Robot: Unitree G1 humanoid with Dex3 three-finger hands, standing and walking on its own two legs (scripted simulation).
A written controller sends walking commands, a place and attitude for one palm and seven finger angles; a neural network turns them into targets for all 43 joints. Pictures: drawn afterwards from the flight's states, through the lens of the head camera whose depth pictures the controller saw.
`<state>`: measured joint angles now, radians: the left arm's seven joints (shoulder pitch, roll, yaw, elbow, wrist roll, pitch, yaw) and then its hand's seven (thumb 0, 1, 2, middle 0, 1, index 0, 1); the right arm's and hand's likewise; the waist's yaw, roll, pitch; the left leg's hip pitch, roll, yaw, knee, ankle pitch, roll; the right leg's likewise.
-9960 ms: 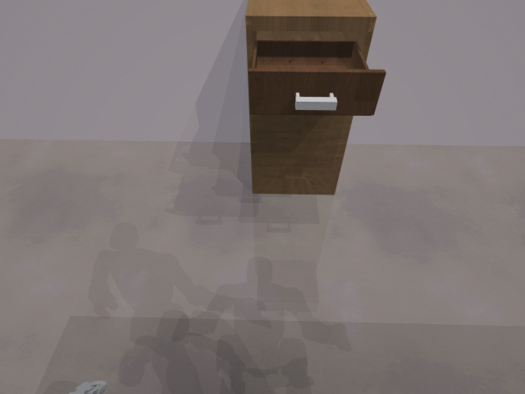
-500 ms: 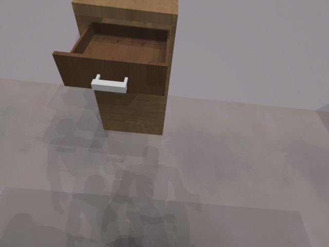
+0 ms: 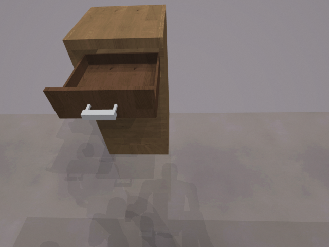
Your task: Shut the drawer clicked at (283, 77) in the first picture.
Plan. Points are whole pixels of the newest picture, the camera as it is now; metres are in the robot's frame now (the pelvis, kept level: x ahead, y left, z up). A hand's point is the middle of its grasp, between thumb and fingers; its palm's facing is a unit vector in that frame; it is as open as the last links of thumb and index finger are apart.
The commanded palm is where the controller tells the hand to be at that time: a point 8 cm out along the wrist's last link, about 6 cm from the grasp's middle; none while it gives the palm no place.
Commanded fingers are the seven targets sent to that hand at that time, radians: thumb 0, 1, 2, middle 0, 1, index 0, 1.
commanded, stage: take the last steps up to it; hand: left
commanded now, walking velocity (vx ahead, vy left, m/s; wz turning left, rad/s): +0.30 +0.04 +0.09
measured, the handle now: (100, 110) +0.57 +0.25 -0.01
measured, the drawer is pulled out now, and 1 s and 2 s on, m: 0.30 0.30 0.30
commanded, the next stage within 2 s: come to a stop and stand still in 0.54 s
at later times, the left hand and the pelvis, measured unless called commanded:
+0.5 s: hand out of the picture +0.02 +0.17 -0.17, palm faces +0.22 -0.96 -0.14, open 7.4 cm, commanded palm none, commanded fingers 0.00 0.90 0.90 -0.20 -0.30 -0.20 -0.30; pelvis +0.16 +0.05 +0.00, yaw +4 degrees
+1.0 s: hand (100, 199) +0.30 +0.23 -0.16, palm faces +0.04 -0.97 -0.25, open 7.4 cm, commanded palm none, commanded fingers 0.00 0.90 0.90 -0.20 -0.30 -0.20 -0.30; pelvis +0.23 +0.04 +0.00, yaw +3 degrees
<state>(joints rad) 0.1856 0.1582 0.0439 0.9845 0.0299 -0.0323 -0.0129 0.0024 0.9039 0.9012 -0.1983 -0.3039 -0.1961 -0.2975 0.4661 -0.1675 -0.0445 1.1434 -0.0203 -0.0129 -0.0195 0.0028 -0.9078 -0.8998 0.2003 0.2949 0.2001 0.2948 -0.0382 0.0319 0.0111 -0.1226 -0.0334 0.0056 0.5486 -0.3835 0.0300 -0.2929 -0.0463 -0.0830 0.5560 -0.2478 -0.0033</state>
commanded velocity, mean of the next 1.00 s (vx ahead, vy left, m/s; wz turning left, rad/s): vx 0.07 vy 0.02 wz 0.01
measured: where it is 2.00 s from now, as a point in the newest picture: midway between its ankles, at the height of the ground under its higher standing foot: outside the picture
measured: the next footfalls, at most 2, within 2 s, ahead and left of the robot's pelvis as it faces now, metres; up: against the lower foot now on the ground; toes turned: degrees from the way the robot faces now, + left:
left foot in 0.50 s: +0.27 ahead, +0.16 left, +0.00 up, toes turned +10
right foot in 0.88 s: +0.30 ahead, -0.05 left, +0.00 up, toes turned +5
